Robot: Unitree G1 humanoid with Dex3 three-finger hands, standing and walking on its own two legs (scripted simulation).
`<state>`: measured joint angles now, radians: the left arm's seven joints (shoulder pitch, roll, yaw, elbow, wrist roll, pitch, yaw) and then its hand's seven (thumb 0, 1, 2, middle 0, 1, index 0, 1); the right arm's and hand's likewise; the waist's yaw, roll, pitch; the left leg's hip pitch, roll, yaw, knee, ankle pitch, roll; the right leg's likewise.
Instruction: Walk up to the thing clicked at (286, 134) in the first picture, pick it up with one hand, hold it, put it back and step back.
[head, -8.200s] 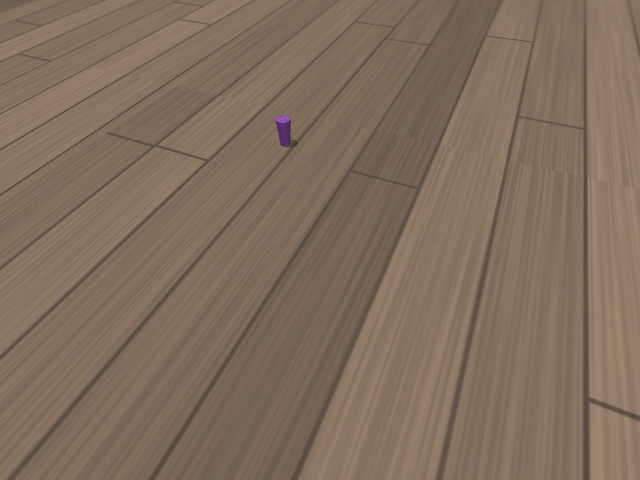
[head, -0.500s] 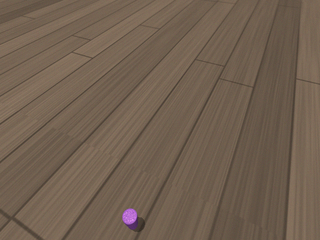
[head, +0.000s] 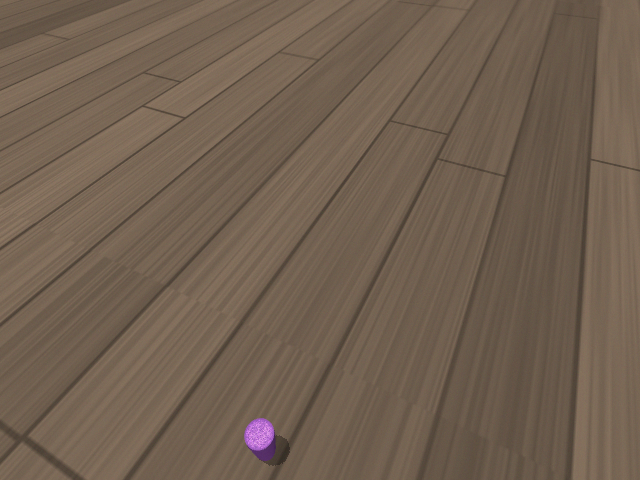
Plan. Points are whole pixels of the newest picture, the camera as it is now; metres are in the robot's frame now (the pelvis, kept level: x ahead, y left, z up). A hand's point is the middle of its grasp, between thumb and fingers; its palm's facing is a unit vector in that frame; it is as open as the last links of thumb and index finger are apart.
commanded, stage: go down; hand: left
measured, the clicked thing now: (262, 442) +0.37 +0.20 -0.71
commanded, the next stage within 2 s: none
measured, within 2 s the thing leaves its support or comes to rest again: neither
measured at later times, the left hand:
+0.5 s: hand out of the picture +0.15 +0.27 -0.18, palm faces +0.06 -0.95 -0.32, open 14.6 cm
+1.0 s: hand out of the picture +0.14 +0.29 -0.21, palm faces +0.12 -0.95 -0.30, open 17.4 cm
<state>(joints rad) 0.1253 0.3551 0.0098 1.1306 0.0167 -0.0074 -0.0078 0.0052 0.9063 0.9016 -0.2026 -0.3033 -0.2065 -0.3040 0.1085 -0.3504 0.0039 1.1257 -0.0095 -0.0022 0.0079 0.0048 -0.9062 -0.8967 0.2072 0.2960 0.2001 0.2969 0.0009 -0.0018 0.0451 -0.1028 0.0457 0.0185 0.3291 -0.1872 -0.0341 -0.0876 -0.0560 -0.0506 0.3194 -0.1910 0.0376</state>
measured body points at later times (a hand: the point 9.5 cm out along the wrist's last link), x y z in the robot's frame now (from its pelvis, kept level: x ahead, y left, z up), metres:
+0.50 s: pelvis -0.02 +0.00 -0.04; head +0.05 +0.02 +0.41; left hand +0.15 +0.32 -0.16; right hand +0.08 -0.26 -0.15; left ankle +0.00 +0.14 -0.75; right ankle -0.01 -0.14 -0.75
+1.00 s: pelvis -0.02 +0.00 -0.10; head +0.08 +0.03 +0.34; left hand +0.13 +0.34 -0.19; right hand +0.16 -0.25 -0.18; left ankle +0.00 +0.14 -0.75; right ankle -0.01 -0.14 -0.75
